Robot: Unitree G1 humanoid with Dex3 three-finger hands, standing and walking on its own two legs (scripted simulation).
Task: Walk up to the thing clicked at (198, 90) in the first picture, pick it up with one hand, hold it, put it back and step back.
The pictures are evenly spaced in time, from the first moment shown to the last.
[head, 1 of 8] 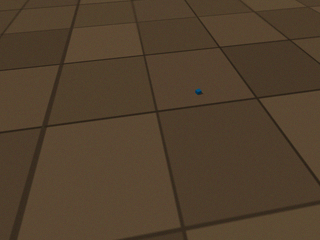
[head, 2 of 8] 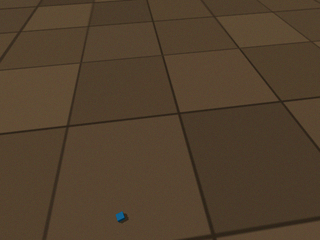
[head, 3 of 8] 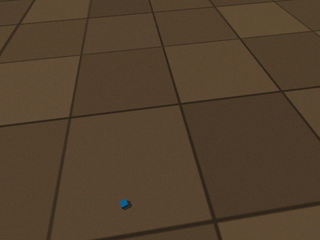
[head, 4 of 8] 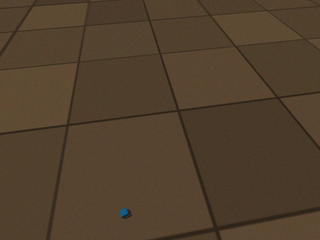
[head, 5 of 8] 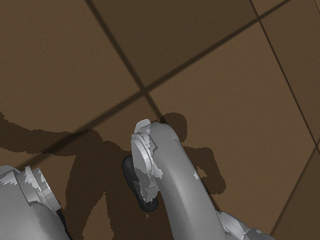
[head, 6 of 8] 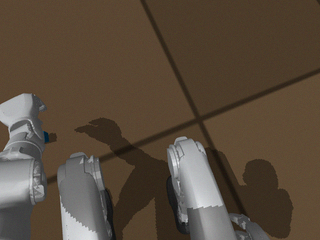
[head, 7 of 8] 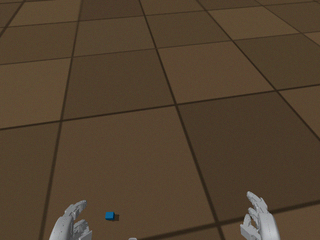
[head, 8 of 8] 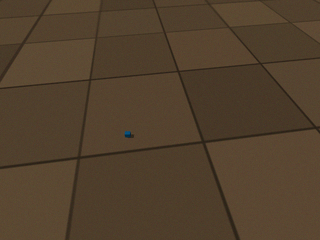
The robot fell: no
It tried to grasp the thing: yes
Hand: left
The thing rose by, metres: 0.67
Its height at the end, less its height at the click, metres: +0.00
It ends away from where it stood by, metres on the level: 0.07
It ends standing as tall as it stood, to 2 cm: yes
